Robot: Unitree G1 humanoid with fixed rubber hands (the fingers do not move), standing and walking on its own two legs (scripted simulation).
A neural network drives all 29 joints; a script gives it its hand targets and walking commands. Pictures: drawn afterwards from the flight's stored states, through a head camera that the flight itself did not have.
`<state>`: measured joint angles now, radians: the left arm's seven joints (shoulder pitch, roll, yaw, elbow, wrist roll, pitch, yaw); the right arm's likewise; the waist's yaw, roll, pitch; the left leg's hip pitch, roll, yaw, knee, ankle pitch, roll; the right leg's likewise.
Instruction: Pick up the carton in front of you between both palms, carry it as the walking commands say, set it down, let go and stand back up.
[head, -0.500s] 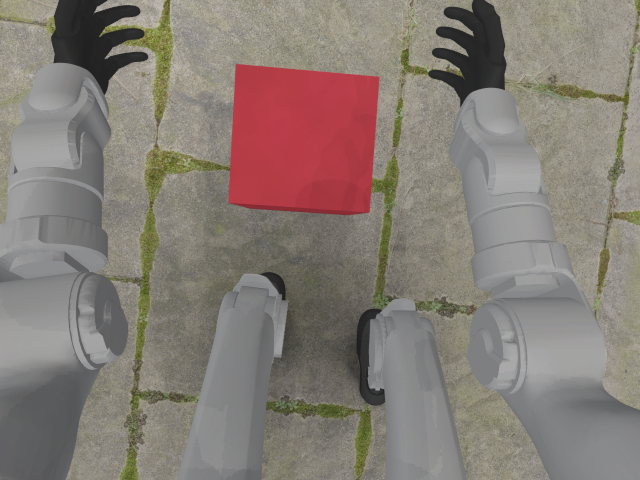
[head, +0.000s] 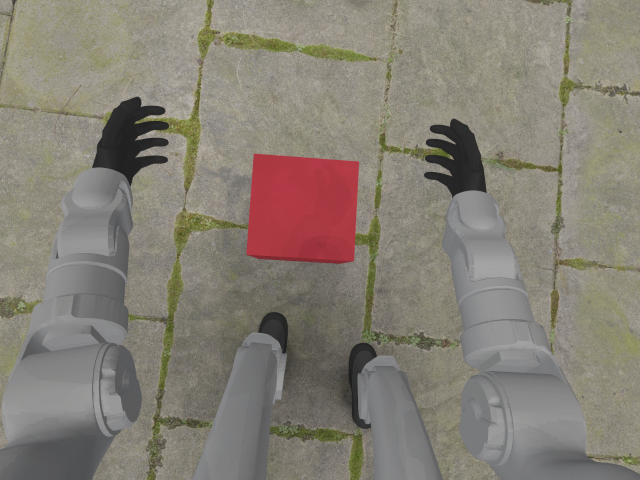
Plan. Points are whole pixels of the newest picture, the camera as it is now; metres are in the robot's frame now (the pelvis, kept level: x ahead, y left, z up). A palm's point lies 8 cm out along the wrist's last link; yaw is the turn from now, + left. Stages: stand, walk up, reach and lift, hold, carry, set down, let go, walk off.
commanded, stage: let go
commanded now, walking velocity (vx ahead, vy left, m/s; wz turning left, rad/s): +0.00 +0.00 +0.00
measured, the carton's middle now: (302, 216) +0.46 +0.06 -0.54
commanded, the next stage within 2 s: stand in 1.12 s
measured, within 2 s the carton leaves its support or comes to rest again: neither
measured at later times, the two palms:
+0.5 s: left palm (67, 328) +0.27 +0.24 +0.01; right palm (603, 343) +0.31 -0.21 +0.01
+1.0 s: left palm (76, 398) +0.23 +0.21 +0.04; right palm out of the picture +0.26 -0.26 +0.05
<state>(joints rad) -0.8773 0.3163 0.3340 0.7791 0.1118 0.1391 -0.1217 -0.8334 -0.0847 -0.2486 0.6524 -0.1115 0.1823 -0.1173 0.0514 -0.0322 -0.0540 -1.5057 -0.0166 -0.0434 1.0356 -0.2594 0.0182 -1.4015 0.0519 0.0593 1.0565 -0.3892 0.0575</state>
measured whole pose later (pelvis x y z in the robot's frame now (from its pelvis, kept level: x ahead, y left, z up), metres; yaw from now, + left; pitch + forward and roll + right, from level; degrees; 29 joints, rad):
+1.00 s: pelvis +0.08 -0.03 +0.11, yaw +3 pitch -4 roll +1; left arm 0.22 0.21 0.05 0.41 0.02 0.13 -0.08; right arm 0.21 -0.20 -0.04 0.44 -0.02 0.11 0.07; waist 0.00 -0.04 0.10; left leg -0.13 -0.02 -0.05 0.41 -0.21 -0.02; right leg -0.04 0.02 0.06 0.44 -0.33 -0.01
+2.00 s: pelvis +0.08 -0.01 +0.11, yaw +1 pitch -1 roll +0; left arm 0.21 0.37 0.01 0.82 0.03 0.00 0.03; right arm 0.13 -0.34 -0.02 0.92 -0.03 -0.01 -0.02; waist 0.00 -0.03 0.01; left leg -0.19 -0.02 -0.01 0.45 -0.24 0.01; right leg -0.08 0.01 0.10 0.42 -0.31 0.02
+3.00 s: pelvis +0.07 -0.01 +0.12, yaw +2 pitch -2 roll +0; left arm 0.16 0.39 0.00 0.99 0.02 -0.01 0.01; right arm 0.10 -0.38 0.00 1.06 -0.02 -0.01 -0.01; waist -0.01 -0.02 0.03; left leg -0.17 -0.02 -0.02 0.38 -0.17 0.01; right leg -0.06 0.01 0.09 0.35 -0.25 0.02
